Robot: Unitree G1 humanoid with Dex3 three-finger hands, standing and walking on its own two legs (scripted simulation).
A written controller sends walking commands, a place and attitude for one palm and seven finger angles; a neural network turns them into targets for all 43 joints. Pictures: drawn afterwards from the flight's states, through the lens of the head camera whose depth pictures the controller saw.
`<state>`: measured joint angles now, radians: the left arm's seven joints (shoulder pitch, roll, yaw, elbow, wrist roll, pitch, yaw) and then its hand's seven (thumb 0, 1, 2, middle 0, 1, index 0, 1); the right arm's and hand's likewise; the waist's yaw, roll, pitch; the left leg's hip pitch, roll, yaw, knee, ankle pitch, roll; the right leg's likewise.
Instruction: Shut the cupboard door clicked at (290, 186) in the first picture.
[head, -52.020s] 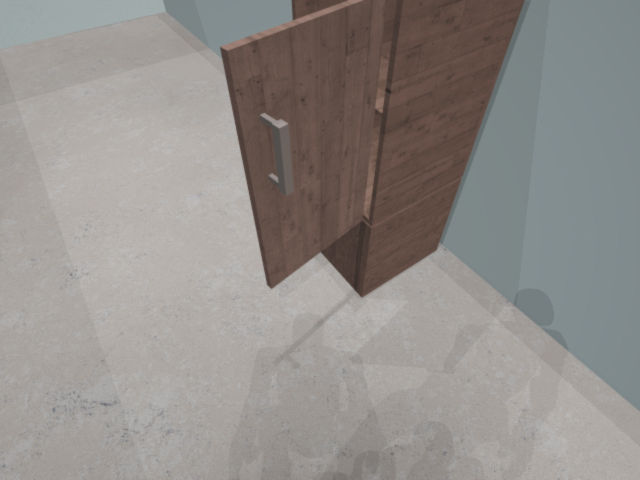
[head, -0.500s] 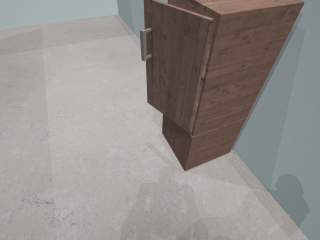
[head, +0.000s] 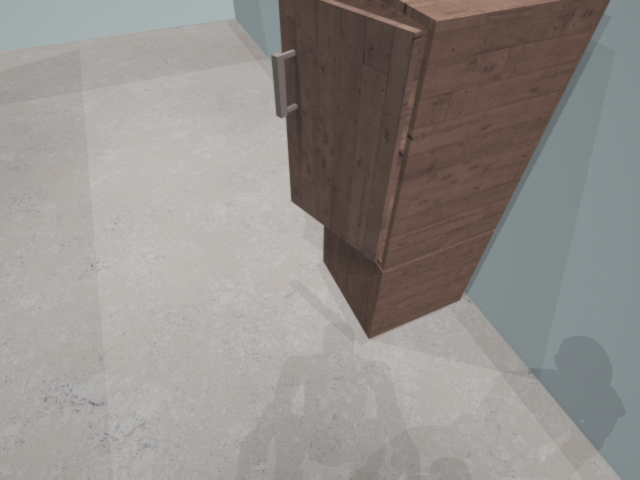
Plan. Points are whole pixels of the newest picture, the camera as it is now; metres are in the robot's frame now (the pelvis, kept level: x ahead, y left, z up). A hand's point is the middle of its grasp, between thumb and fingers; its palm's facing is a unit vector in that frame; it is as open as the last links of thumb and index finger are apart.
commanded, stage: look to check the result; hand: left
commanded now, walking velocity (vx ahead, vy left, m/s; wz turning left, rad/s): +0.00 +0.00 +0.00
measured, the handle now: (286, 84) +0.91 +0.12 +0.05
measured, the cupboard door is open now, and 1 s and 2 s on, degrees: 20 20 20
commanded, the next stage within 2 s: walk to a spot facing it in 0.20 s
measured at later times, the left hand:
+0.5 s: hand out of the picture +0.03 +0.19 -0.18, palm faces +0.05 -0.97 -0.24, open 7.4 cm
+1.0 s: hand out of the picture +0.01 +0.26 -0.17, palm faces +0.34 -0.90 -0.28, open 7.4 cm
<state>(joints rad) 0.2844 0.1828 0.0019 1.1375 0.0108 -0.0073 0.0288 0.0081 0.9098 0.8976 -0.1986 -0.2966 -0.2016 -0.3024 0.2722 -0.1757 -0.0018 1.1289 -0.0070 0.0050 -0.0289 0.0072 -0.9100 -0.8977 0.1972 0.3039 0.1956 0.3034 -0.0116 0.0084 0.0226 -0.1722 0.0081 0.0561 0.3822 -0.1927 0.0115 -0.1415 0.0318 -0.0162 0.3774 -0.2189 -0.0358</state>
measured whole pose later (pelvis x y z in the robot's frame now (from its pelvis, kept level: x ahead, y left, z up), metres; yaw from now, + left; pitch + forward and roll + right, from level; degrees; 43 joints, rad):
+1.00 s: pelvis -0.01 +0.02 +0.00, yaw +20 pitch +3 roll -1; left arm 0.13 0.26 0.08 0.91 0.02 0.05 0.02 0.01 0.91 0.90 -0.20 -0.30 -0.20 -0.30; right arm 0.23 -0.18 -0.04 0.96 -0.03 0.03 -0.01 0.01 -0.91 -0.90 0.20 0.30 0.20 0.30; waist -0.03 0.00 0.10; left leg -0.34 -0.03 -0.09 0.46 -0.17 0.02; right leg -0.45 -0.04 0.01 0.97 -0.42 0.06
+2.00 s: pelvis +0.12 +0.04 -0.02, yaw +56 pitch +0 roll +2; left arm 0.16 0.23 0.06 0.84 0.03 -0.03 -0.03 0.01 0.91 0.90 -0.20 -0.30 -0.20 -0.30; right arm 0.34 -0.23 -0.06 0.99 -0.01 0.02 0.01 0.01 -0.91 -0.90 0.20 0.30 0.20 0.30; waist -0.03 0.04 0.06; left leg -0.22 -0.01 -0.12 0.78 -0.51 0.00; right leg -0.41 -0.06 -0.09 0.65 -0.24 0.00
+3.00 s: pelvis +0.27 +0.42 -0.01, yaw +83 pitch +1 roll +1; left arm 0.08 0.20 0.04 0.88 0.03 -0.02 -0.03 0.01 0.91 0.90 -0.20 -0.30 -0.20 -0.30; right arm 0.45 -0.14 -0.03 1.07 -0.02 -0.05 -0.01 0.01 -0.91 -0.90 0.20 0.30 0.20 0.30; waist -0.08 -0.03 0.05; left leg 0.01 -0.06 0.00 0.36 -0.39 0.04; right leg -0.45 -0.07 -0.05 0.58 -0.14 0.01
